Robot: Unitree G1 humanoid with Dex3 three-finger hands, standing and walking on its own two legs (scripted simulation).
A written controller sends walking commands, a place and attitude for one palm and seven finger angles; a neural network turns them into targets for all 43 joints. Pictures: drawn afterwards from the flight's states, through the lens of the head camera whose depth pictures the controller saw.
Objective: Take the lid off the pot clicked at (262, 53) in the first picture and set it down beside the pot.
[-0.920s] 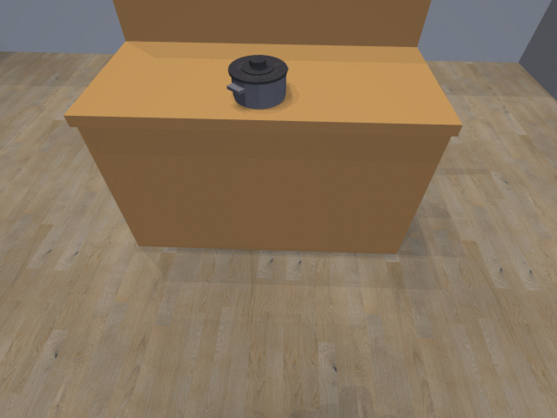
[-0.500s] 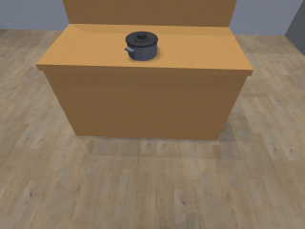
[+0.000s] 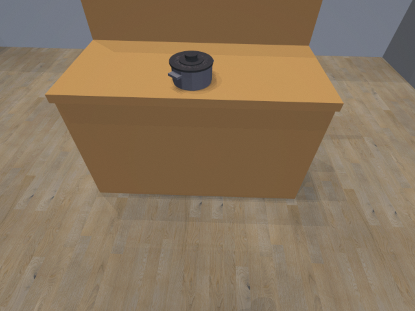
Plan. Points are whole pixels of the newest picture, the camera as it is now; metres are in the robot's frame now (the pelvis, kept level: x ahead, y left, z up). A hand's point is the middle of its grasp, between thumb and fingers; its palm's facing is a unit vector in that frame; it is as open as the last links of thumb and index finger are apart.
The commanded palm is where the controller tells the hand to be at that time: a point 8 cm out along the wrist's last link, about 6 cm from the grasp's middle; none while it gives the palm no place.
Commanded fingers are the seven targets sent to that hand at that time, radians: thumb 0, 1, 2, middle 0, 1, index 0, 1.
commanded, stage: walk to a spot facing it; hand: left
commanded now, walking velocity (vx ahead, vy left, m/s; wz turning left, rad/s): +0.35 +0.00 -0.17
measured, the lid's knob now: (191, 55) +1.01 +0.14 +0.04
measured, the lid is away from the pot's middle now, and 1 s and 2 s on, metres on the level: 0.00 0.00 0.00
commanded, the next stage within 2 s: take the last steps up to it in 0.32 s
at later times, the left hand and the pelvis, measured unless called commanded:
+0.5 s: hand (156, 291) +0.21 +0.14 -0.17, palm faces -0.01 -0.97 -0.22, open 7.3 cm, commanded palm none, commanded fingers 0.00 0.90 0.90 -0.20 -0.30 -0.20 -0.30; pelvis +0.15 -0.05 -0.01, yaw -2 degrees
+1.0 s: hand (156, 236) +0.34 +0.16 -0.17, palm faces +0.11 -0.98 -0.17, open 7.4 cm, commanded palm none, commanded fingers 0.00 0.90 0.90 -0.20 -0.30 -0.20 -0.30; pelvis +0.33 -0.02 +0.00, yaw +1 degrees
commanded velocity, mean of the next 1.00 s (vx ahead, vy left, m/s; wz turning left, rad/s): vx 0.28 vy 0.01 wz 0.02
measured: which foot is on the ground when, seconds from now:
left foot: down 0.00-0.34, up 0.36-0.72, down 0.74-1.00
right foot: down 0.00-0.08, up 0.10-0.32, down 0.34-0.76, up 0.78-1.00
